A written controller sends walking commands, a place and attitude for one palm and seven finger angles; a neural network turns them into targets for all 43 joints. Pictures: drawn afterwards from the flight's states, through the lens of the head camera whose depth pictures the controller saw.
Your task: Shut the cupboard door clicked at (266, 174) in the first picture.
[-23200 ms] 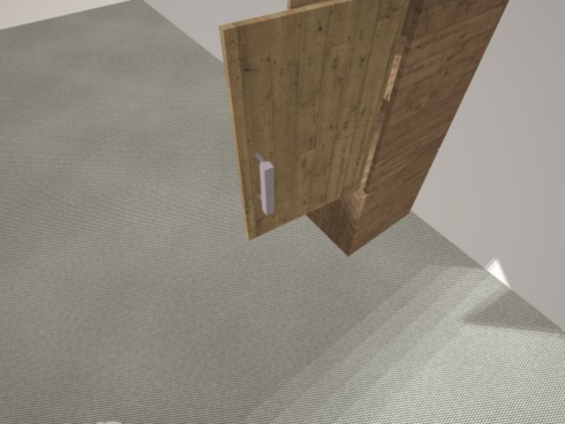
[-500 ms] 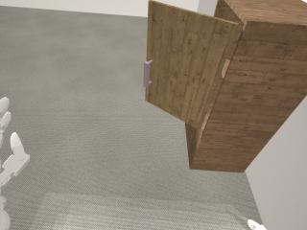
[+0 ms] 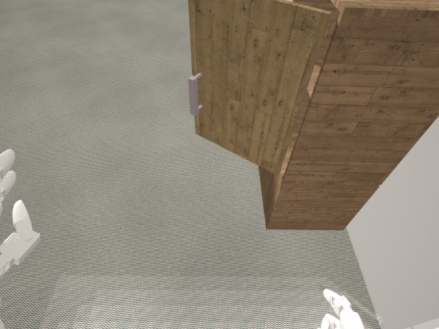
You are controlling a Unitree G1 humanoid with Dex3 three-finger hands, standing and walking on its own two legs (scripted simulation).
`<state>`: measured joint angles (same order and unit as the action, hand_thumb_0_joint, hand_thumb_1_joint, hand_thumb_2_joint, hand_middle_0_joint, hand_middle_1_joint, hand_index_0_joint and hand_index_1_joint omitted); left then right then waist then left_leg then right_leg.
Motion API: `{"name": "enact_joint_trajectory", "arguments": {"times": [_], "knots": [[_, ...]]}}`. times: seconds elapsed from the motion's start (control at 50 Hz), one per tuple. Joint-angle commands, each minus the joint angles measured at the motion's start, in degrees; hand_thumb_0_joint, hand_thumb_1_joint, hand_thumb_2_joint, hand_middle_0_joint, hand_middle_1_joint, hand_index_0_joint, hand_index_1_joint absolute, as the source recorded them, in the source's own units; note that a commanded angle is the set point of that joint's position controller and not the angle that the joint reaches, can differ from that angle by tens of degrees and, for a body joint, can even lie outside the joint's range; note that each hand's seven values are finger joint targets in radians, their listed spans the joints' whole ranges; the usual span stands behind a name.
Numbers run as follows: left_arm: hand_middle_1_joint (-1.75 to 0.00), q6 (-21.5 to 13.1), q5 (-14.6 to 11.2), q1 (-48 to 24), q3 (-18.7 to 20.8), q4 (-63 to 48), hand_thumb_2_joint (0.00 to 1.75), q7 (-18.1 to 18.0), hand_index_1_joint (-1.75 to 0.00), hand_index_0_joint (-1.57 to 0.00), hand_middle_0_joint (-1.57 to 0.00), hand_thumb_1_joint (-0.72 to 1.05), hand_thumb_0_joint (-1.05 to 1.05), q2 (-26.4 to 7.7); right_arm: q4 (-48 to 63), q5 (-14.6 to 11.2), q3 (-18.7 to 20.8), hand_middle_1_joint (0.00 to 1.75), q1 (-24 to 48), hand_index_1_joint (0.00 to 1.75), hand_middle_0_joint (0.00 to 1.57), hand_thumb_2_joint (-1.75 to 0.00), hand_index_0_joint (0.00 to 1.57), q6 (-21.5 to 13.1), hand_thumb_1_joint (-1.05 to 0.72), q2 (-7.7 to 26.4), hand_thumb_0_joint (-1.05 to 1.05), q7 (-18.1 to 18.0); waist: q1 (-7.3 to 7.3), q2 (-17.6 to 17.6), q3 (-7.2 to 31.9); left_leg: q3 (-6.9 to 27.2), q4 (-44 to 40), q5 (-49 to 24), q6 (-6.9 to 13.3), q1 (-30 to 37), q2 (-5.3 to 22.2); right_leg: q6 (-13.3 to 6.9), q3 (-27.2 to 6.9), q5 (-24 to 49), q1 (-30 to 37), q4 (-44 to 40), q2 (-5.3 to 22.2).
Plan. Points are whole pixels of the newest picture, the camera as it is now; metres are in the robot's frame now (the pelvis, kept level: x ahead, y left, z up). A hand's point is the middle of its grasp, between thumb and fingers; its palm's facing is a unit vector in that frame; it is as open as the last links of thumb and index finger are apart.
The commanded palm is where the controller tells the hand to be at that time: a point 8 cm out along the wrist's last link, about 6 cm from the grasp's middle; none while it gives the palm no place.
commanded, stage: stop stepping back and stand still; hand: left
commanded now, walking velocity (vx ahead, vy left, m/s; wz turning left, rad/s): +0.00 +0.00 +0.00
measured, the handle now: (197, 94) +0.89 +0.13 -0.10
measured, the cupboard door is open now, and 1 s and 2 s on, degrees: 56 56 56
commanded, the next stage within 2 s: let the arm hang, fingers relaxed in 0.18 s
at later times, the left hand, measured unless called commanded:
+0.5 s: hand out of the picture +0.10 +0.21 -0.12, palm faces -0.01 -0.96 -0.27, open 7.4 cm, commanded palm none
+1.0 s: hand out of the picture -0.07 +0.23 -0.17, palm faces +0.02 -0.97 -0.25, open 7.3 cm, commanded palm none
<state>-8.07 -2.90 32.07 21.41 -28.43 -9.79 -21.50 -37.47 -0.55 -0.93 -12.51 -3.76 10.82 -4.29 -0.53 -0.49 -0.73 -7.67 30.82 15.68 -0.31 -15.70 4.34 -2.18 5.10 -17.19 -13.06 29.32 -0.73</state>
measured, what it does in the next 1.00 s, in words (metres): shifts its weight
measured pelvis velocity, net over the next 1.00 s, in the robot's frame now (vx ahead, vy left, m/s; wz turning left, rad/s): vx -0.04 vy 0.03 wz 0.00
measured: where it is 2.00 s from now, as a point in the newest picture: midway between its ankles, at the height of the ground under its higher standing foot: outside the picture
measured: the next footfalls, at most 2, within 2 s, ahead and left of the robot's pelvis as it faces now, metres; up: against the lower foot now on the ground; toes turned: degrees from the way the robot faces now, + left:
none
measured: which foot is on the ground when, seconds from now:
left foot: down 0.00-1.00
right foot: down 0.00-1.00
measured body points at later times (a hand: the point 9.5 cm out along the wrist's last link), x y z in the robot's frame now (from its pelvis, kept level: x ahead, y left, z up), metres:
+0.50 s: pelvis -0.03 +0.02 -0.01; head -0.01 +0.00 +0.44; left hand +0.10 +0.26 -0.10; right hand +0.11 -0.22 -0.13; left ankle +0.00 +0.12 -0.73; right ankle -0.02 -0.09 -0.73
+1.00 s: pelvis -0.04 +0.03 +0.00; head -0.04 +0.03 +0.45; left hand -0.07 +0.28 -0.15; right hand -0.05 -0.20 -0.16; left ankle +0.00 +0.12 -0.73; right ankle -0.02 -0.09 -0.73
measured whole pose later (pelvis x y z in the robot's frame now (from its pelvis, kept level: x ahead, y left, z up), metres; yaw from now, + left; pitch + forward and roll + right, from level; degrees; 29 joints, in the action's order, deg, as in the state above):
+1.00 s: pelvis -0.04 +0.03 +0.00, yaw +0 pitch -1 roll -1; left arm 1.2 1.4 20.4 1.1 62.9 -1.6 -10.9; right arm -61.5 1.1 1.1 -18.6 1.3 9.9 -1.0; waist -0.2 1.5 -1.1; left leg -9.0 26.3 10.6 2.9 -14.9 1.6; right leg 0.1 3.9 -11.9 -13.0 26.0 1.7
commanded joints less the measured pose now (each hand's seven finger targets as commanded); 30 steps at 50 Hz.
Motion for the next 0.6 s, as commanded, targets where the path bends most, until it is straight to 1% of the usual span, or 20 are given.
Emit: {"name": "enact_joint_trajectory", "arguments": {"times": [0.0, 0.06, 0.08, 0.1, 0.12, 0.16, 0.24, 0.26, 0.28, 0.3, 0.32, 0.34, 0.36, 0.38, 0.42, 0.46, 0.48, 0.52, 0.56, 0.58], "knots": [[-0.30, -5.46, 0.11, -0.83, 12.27, -15.64, 0.90, -2.33, -0.30, -0.20, -0.20, 0.90, 0.00, -15.01, 10.05, -0.02, 2.20, 0.30, 5.22, 0.30, 0.20, -0.90, 0.20, -2.42, -0.90, 5.81, 0.00, -1.03, -0.29, 5.68, 9.70, 4.68, -2.72, -17.56, 0.76, 4.10, 2.07, 0.81, -8.57, 29.23, 5.20, -3.03, 6.88], [-0.30, -5.62, -0.10, 1.56, 12.35, -12.44, 0.90, -2.20, -0.30, -0.20, -0.20, 0.90, 0.00, -13.88, 10.36, -0.35, 2.67, 0.30, 4.70, 0.30, 0.20, -0.90, 0.20, -1.71, -0.90, 6.48, 0.00, -0.81, -0.28, 6.20, 9.11, 4.34, -2.79, -19.50, 0.60, 3.14, 2.45, 1.16, -7.97, 29.78, 5.86, -3.10, 5.90], [-0.30, -5.51, -0.23, 3.08, 12.82, -10.44, 0.90, -2.03, -0.30, -0.20, -0.20, 0.90, 0.00, -14.01, 10.35, -0.46, 2.91, 0.30, 4.36, 0.30, 0.20, -0.90, 0.20, -1.63, -0.90, 6.67, 0.00, -0.76, -0.34, 5.50, 8.85, 4.27, -2.68, -19.39, 0.39, 2.52, 2.57, 1.15, -7.83, 30.48, 6.13, -3.28, 6.08], [-0.30, -5.46, -0.28, 3.22, 11.73, -9.38, 0.90, -1.84, -0.30, -0.20, -0.20, 0.90, 0.00, -12.85, 10.52, -0.58, 2.82, 0.30, 4.17, 0.30, 0.20, -0.90, 0.20, -1.39, -0.90, 6.58, 0.00, -0.66, -0.50, 4.44, 8.47, 4.12, -2.59, -19.16, 0.31, 1.86, 2.54, 1.20, -7.87, 31.02, 6.44, -3.26, 6.04], [-0.30, -5.26, -0.46, 3.33, 11.46, -7.98, 0.90, -1.74, -0.30, -0.20, -0.20, 0.90, 0.00, -12.56, 10.64, -0.72, 2.97, 0.30, 4.20, 0.30, 0.20, -0.90, 0.20, -1.17, -0.90, 6.88, 0.00, -0.62, -0.46, 3.02, 8.00, 4.07, -2.55, -17.54, 0.29, 1.60, 2.47, 1.42, -8.39, 30.43, 5.85, -3.92, 6.05], [-0.30, -5.01, -0.56, 3.19, 10.52, -6.59, 0.90, -1.60, -0.30, -0.20, -0.20, 0.90, 0.00, -11.77, 10.71, -0.81, 3.25, 0.30, 3.99, 0.30, 0.20, -0.90, 0.20, -0.92, -0.90, 7.32, 0.00, -0.55, -0.47, 1.76, 7.51, 4.10, -2.69, -14.44, 0.38, 1.41, 2.19, 1.46, -9.13, 28.05, 4.86, -5.17, 6.33], [-0.30, -4.59, -0.41, 1.16, 8.80, -7.17, 0.90, -1.37, -0.30, -0.20, -0.20, 0.90, 0.00, -11.32, 11.26, -0.77, 3.16, 0.30, 4.47, 0.30, 0.20, -0.90, 0.20, -1.06, -0.90, 7.66, 0.00, -0.83, -0.23, 0.73, 6.90, 4.89, -4.35, -11.26, 0.80, 1.71, 2.21, 1.76, -8.76, 21.34, 3.44, -6.23, 5.76], [-0.30, 3.62, 3.64, -6.78, -16.30, 31.75, 0.90, 7.00, -0.30, -0.20, -0.20, 0.90, 0.00, -3.11, 2.83, -1.11, 4.28, 0.30, 11.07, 0.30, 0.20, -0.90, 0.20, -4.41, -0.90, 17.51, 0.00, 4.75, -1.13, 2.88, 1.12, 5.51, 2.11, -20.82, 0.80, -1.16, 3.61, 0.70, -3.54, 28.43, -2.79, 0.22, 9.73], [-0.30, 7.75, 3.31, -7.85, -16.06, 33.29, 0.90, 8.73, -0.30, -0.20, -0.20, 0.90, 0.00, -0.88, 1.83, -0.43, 5.20, 0.30, 7.05, 0.30, 0.20, -0.90, 0.20, -2.27, -0.90, 15.16, 0.00, 4.77, -0.85, 3.51, 5.75, 5.58, -0.63, -19.87, 0.46, 2.25, 4.53, 0.39, -6.84, 22.72, -3.85, -1.36, 8.42], [-0.30, 8.98, 3.35, -7.51, -16.07, 33.35, 0.90, 9.25, -0.30, -0.20, -0.20, 0.90, 0.00, 0.22, 2.35, -0.06, 4.72, 0.30, 5.69, 0.30, 0.20, -0.90, 0.20, -1.12, -0.90, 14.60, 0.00, 4.53, -0.42, 4.19, 3.51, 5.93, -1.76, -15.54, 1.05, 0.12, 5.21, 0.87, -5.44, 15.95, -4.28, -1.24, 7.68], [-0.30, 8.73, 3.59, -8.40, -16.73, 36.29, 0.90, 9.57, -0.30, -0.20, -0.20, 0.90, 0.00, 1.92, 1.12, 0.56, 4.04, 0.30, 4.66, 0.30, 0.20, -0.90, 0.20, -0.56, -0.90, 13.00, 0.00, 4.54, 0.27, 2.71, 4.34, 6.82, -1.88, -11.84, 1.91, -2.24, 5.59, 0.84, -4.47, 11.77, -4.25, 0.33, 6.97], [-0.30, 8.63, 3.75, -10.35, -17.13, 39.52, 0.90, 9.77, -0.30, -0.20, -0.20, 0.90, 0.00, 1.47, 0.69, 0.81, 3.26, 0.30, 4.54, 0.30, 0.20, -0.90, 0.20, 0.51, -0.90, 12.63, 0.00, 4.58, 0.46, -0.35, 3.21, 7.75, -2.61, -9.11, 2.52, -4.20, 5.30, 0.76, -4.50, 8.96, -4.15, 0.42, 6.40], [-0.30, 8.49, 3.91, -11.47, -17.46, 42.70, 0.90, 9.87, -0.30, -0.20, -0.20, 0.90, 0.00, 1.20, 0.14, 1.10, 2.81, 0.30, 4.28, 0.30, 0.20, -0.90, 0.20, 1.16, -0.90, 12.19, 0.00, 4.53, 0.51, -4.50, 3.44, 7.93, -2.11, -7.75, 2.61, -3.70, 4.40, 0.54, -5.09, 9.05, -3.74, -0.45, 6.54], [-0.30, 8.20, 4.22, -12.78, -17.80, 46.21, 0.90, 9.76, -0.30, -0.20, -0.20, 0.90, 0.00, 0.59, -0.64, 1.42, 2.73, 0.30, 3.68, 0.30, 0.20, -0.90, 0.20, 1.63, -0.90, 11.87, 0.00, 4.47, 0.10, -8.30, 4.42, 7.81, -1.23, -8.88, 2.30, -1.58, 3.50, -0.12, -6.18, 10.45, -3.90, -1.01, 7.03], [-0.30, 8.23, 4.43, -14.17, -18.33, 52.64, 0.90, 9.27, -0.30, -0.20, -0.20, 0.90, 0.00, 0.55, -1.93, 1.90, 2.37, 0.30, 1.78, 0.30, 0.20, -0.90, 0.20, 2.89, -0.90, 10.87, 0.00, 4.23, -0.46, -13.55, 5.65, 7.38, 0.67, -8.95, 2.10, 1.60, 1.30, -1.30, -8.40, 12.88, -4.63, -2.68, 9.17], [-0.30, 8.52, 4.40, -15.48, -18.72, 58.93, 0.90, 8.77, -0.30, -0.20, -0.20, 0.90, 0.00, 0.41, -4.30, 2.18, 2.15, 0.30, 0.98, 0.30, 0.20, -0.90, 0.20, 3.88, -0.90, 10.08, 0.00, 4.13, -0.70, -11.68, 5.30, 6.95, -0.04, -8.71, 1.87, 3.89, 0.45, -1.70, -8.96, 10.56, -5.50, -4.17, 9.63], [-0.30, 8.62, 4.31, -15.98, -19.01, 61.56, 0.90, 8.55, -0.30, -0.20, -0.20, 0.90, 0.00, 0.14, -5.24, 2.22, 2.04, 0.30, 0.88, 0.30, 0.20, -0.90, 0.20, 4.09, -0.90, 10.42, 0.00, 4.12, -0.75, -7.54, 5.39, 7.44, -1.40, -10.10, 1.80, 4.77, 0.93, -1.36, -8.43, 8.55, -5.41, -3.83, 8.64], [-0.30, 8.85, 4.09, -15.34, -19.35, 66.69, 0.90, 8.36, -0.30, -0.20, -0.20, 0.90, 0.00, 1.67, -7.81, 2.27, 1.69, 0.30, 1.29, 0.30, 0.20, -0.90, 0.20, 4.22, -0.90, 9.17, 0.00, 3.98, -0.04, 2.51, 4.10, 8.19, -5.81, -6.55, 2.24, 2.51, 2.38, -0.12, -7.31, 2.71, -3.42, -3.99, 6.62], [-0.30, 8.86, 4.06, -13.38, -19.35, 71.81, 0.90, 8.32, -0.30, -0.20, -0.20, 0.90, 0.00, 2.39, -10.17, 2.19, 1.78, 0.30, 1.21, 0.30, 0.20, -0.90, 0.20, 4.46, -0.90, 8.32, 0.00, 3.76, 0.55, 8.21, 2.67, 8.31, -8.74, 1.20, 2.22, -0.13, 2.30, -0.08, -6.82, 0.69, -1.41, -4.93, 5.57], [-0.30, 8.78, 4.52, -12.16, -18.27, 72.72, 0.90, 8.14, -0.30, -0.20, -0.20, 0.90, 0.00, 3.87, -10.46, 2.37, 2.32, 0.30, 0.28, 0.30, 0.20, -0.90, 0.20, 4.58, -0.90, 8.00, 0.00, 3.64, 0.84, 9.55, 3.35, 8.80, -9.38, 3.01, 2.38, -0.57, 2.53, -0.21, -5.65, 0.91, 0.06, -5.47, 5.10]]}}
